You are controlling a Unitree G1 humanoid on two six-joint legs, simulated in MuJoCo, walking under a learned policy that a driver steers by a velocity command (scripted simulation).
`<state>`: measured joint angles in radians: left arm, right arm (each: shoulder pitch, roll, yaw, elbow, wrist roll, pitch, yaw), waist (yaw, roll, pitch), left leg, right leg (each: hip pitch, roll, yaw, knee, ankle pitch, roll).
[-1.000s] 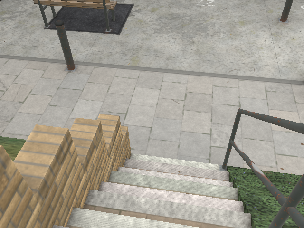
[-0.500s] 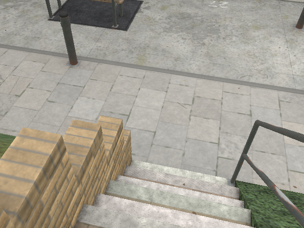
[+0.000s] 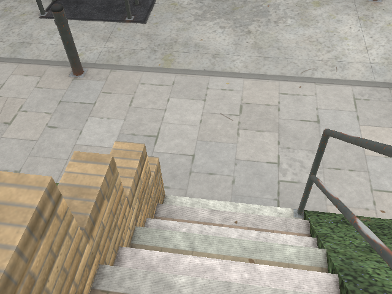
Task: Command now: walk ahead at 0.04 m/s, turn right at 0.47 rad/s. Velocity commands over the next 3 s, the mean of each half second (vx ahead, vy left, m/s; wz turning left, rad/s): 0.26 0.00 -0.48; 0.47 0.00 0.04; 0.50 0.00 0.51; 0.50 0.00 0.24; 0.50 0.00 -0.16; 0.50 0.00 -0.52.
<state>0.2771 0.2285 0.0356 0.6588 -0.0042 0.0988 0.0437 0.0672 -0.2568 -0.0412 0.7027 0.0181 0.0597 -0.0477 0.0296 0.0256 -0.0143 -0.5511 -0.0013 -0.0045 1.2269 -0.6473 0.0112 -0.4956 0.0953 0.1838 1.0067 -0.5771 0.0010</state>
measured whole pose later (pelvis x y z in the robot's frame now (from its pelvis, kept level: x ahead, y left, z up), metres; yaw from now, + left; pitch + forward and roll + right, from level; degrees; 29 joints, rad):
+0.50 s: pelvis +0.06 -0.02 +0.01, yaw -15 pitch +2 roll +0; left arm 0.21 0.25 0.05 0.67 -0.04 0.06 0.02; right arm 0.50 -0.25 -0.03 0.84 0.01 -0.02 -0.01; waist -0.05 -0.04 -0.04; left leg -0.29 0.00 0.06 0.87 -0.62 0.03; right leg -0.79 0.04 0.26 1.30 -0.01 -0.04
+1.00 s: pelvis +0.22 -0.16 -0.22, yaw -10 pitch -1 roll -1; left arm 0.63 0.12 -0.02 1.07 0.01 -0.07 0.08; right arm 0.21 -0.19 -0.04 0.76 0.00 0.00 -0.01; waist 0.05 0.05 -0.04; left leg -0.85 -0.03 -0.20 1.08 0.49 -0.01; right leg -0.32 0.01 -0.09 0.99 -0.66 -0.04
